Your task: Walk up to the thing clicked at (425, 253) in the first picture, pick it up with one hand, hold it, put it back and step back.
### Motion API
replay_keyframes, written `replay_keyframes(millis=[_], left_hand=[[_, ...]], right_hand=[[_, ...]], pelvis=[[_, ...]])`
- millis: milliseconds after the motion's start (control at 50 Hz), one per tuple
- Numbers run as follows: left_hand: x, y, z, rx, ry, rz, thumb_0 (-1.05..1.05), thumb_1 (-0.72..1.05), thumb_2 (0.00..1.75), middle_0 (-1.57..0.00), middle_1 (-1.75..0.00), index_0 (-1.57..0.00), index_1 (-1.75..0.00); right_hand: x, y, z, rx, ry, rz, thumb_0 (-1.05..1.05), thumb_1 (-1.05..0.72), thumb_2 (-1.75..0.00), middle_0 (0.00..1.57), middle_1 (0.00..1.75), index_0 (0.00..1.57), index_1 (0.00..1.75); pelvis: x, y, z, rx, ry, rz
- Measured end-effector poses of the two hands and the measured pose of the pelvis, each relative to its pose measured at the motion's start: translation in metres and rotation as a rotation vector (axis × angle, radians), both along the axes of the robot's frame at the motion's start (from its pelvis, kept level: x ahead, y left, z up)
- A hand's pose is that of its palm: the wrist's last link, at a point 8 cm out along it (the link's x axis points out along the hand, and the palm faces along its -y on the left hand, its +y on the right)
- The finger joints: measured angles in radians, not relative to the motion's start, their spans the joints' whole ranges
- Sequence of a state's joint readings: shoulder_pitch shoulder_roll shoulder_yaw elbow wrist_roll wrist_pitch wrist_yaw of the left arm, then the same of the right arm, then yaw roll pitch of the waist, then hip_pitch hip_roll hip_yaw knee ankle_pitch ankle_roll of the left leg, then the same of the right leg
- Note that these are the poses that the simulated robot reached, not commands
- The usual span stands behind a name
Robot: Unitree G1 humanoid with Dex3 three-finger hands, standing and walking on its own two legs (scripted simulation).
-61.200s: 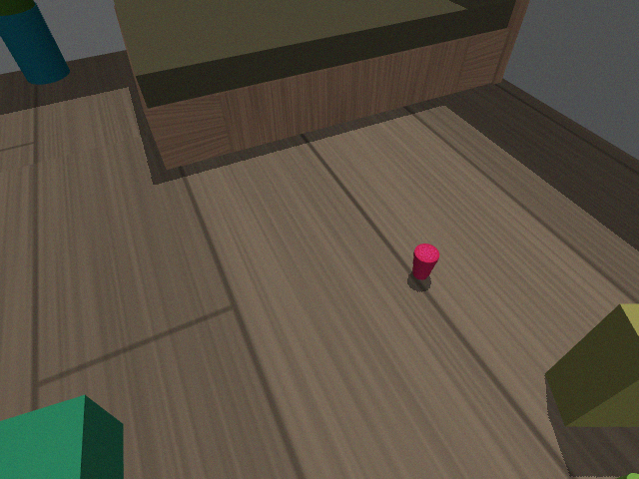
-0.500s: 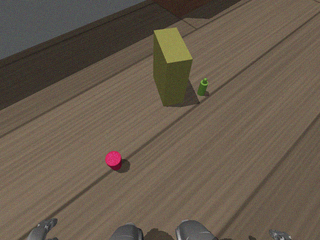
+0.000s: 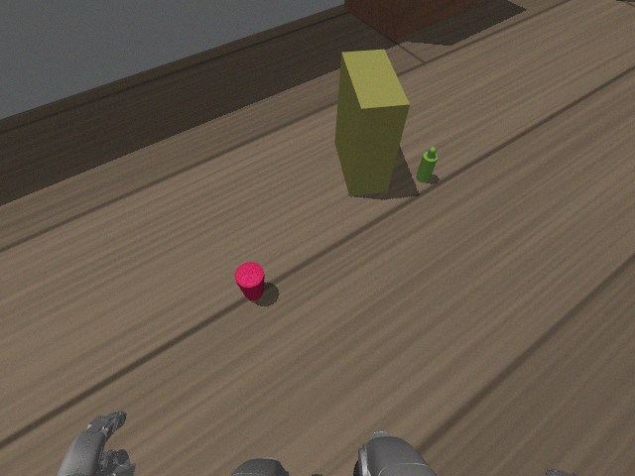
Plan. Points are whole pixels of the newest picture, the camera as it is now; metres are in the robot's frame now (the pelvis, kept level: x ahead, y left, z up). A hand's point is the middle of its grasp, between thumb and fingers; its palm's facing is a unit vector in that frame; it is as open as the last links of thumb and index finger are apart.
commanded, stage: step back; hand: left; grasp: from above
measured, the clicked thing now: (251, 283) +0.69 +0.23 -0.69
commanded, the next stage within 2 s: none
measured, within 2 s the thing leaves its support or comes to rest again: neither
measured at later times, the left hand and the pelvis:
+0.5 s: hand out of the picture -0.09 +0.23 -0.12, palm faces -0.05 -0.90 -0.43, open 7.4 cm; pelvis -0.17 -0.04 +0.01, yaw -3 degrees
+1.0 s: hand out of the picture -0.25 +0.24 -0.14, palm faces -0.05 -0.91 -0.41, open 7.4 cm; pelvis -0.34 -0.03 +0.00, yaw -2 degrees
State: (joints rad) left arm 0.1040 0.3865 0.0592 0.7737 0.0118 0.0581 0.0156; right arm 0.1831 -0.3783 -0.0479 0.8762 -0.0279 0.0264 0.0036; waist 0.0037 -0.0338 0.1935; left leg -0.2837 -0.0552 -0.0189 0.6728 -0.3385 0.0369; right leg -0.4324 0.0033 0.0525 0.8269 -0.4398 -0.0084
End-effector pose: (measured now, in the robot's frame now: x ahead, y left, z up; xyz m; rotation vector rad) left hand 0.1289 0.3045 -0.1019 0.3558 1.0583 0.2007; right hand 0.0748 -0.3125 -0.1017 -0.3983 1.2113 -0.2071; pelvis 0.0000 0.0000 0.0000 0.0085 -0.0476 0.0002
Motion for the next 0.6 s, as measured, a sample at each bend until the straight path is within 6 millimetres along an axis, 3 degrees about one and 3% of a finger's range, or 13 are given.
replay_keyframes(millis=[180, 320, 440, 600], left_hand=[[-0.083, -0.001, -0.002, 0.001, 0.098, 0.010, 0.01, 0.90, 0.90, -0.21, -0.30, -0.20, -0.30], [-0.150, -0.018, -0.007, 0.036, 0.145, -0.014, 0.01, 0.90, 0.90, -0.21, -0.30, -0.20, -0.30], [-0.211, -0.036, 0.011, 0.043, 0.161, 0.012, 0.01, 0.90, 0.90, -0.21, -0.30, -0.20, -0.30], [-0.233, -0.028, 0.021, 0.075, 0.054, 0.020, 0.01, 0.90, 0.90, -0.21, -0.30, -0.20, -0.30]], right_hand=[[-0.032, -0.003, 0.022, -0.009, -0.105, -0.004, 0.00, -0.90, -0.90, 0.21, 0.30, 0.21, 0.30], [-0.070, -0.033, 0.005, 0.006, -0.169, -0.012, 0.00, -0.90, -0.90, 0.21, 0.30, 0.21, 0.30], [-0.130, -0.047, -0.004, 0.028, -0.099, -0.056, 0.00, -0.91, -0.90, 0.20, 0.30, 0.21, 0.30], [-0.216, -0.043, -0.013, 0.018, 0.060, -0.026, 0.00, -0.91, -0.90, 0.20, 0.30, 0.20, 0.30]], pelvis=[[-0.055, -0.009, 0.010, -0.031, 0.013, -0.044], [-0.111, -0.030, -0.005, -0.021, 0.010, -0.089], [-0.150, -0.039, 0.004, 0.007, 0.004, -0.067], [-0.200, -0.036, 0.005, 0.012, 0.018, 0.007]])
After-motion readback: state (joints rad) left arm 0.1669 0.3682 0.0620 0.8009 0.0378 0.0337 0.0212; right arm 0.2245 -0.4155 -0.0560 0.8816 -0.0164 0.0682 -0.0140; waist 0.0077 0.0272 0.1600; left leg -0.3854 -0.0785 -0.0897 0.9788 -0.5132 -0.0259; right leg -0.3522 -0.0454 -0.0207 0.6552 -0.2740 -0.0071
